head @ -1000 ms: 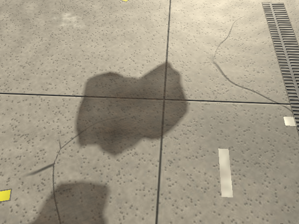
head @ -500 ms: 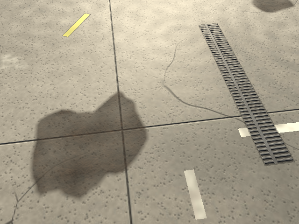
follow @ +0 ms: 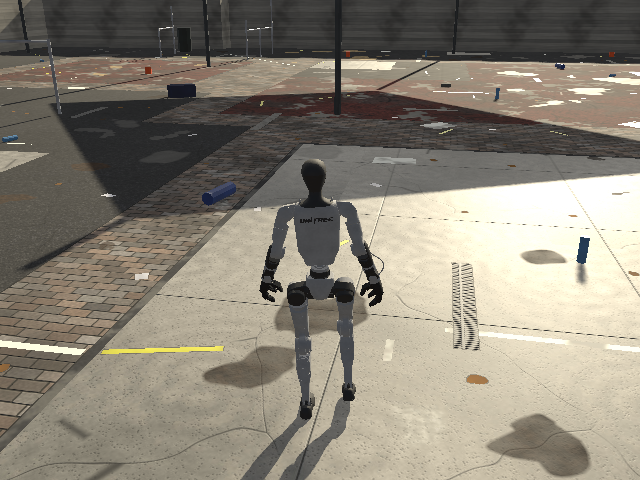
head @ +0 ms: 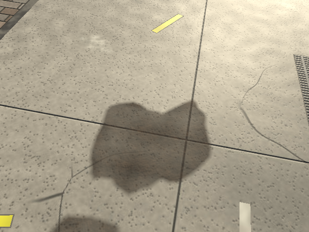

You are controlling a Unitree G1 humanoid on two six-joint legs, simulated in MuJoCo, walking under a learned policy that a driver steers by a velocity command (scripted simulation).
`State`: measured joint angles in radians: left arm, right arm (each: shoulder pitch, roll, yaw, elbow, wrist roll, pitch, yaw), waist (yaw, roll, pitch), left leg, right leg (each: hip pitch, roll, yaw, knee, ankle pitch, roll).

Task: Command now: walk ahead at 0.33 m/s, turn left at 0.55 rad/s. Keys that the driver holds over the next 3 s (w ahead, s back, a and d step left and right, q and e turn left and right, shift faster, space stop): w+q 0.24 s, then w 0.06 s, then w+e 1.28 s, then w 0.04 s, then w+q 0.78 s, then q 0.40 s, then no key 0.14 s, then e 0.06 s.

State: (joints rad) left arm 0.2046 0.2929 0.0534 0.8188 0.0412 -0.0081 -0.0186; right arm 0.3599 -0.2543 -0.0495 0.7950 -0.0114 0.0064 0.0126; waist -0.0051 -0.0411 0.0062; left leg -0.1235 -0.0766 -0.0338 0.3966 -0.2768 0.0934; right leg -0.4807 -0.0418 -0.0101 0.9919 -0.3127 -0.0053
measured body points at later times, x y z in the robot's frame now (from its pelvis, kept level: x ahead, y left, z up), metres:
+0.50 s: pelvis +0.23 -0.03 -0.01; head +0.26 -0.03 +0.44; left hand +0.28 +0.26 -0.12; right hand +0.34 -0.28 -0.14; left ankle +0.11 +0.07 -0.66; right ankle +0.28 -0.10 -0.74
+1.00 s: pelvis +0.48 +0.05 +0.00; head +0.51 +0.06 +0.45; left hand +0.56 +0.33 -0.14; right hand +0.60 -0.22 -0.10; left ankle +0.51 +0.14 -0.74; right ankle +0.41 -0.07 -0.66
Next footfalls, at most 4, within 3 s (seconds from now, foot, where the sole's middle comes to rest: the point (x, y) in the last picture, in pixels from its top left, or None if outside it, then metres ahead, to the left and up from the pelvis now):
0.34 right None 0.32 -0.09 -0.78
0.84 left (118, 223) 0.55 0.14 -0.78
1.36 right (174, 176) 0.79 -0.12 -0.78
1.92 left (173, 121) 1.14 -0.13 -0.78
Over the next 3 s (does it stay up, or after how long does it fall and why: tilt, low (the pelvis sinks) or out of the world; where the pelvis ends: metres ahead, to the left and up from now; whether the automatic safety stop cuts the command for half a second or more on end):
stays up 1.35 -0.25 -0.01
